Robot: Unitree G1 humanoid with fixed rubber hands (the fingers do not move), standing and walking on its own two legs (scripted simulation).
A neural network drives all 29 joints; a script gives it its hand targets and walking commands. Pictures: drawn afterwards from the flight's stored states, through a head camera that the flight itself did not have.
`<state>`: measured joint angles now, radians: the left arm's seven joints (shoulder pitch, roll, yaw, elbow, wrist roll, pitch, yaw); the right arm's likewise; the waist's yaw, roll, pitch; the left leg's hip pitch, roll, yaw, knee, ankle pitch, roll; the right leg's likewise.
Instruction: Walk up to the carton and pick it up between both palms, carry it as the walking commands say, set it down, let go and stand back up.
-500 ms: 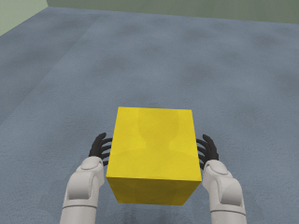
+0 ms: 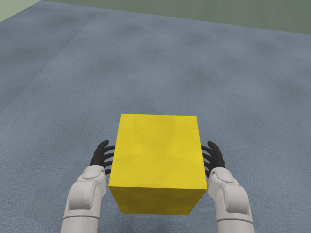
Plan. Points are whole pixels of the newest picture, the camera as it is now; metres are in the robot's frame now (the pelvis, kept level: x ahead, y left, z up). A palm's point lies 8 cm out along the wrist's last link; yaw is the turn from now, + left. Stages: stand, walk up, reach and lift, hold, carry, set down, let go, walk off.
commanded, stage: hold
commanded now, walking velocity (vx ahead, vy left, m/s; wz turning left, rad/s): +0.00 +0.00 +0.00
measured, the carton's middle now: (156, 167) +0.31 +0.00 -0.03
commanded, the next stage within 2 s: set down in 0.40 s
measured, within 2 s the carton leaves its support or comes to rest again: neither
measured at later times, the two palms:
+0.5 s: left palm (99, 168) +0.27 +0.16 +0.01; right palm (214, 173) +0.27 -0.14 +0.02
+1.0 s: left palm (104, 166) +0.30 +0.16 -0.05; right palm (205, 174) +0.29 -0.14 -0.03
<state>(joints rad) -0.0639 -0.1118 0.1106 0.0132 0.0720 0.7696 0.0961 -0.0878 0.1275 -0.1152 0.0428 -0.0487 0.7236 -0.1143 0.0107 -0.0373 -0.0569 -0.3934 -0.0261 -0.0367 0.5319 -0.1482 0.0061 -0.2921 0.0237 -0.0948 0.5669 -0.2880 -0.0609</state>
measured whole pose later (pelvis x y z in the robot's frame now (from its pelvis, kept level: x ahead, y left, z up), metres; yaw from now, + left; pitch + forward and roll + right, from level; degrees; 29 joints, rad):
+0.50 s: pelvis +0.00 +0.00 +0.00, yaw +0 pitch +0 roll +0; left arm -0.12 -0.11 0.14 0.10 0.13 0.76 0.05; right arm -0.12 0.13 -0.12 0.13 -0.08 0.69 -0.11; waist 0.01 -0.04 -0.02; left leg -0.38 -0.03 -0.04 0.53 -0.15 0.01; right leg -0.28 0.02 -0.09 0.57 -0.29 -0.06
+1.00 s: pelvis +0.00 +0.01 -0.01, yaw +0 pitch +1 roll -1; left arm -0.31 -0.12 0.28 0.46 0.22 0.43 0.01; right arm -0.29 0.16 -0.29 0.48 -0.15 0.36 -0.07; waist 0.00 -0.04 0.11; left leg -0.44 -0.02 -0.04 0.63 -0.20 0.02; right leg -0.32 0.03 -0.09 0.63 -0.32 -0.06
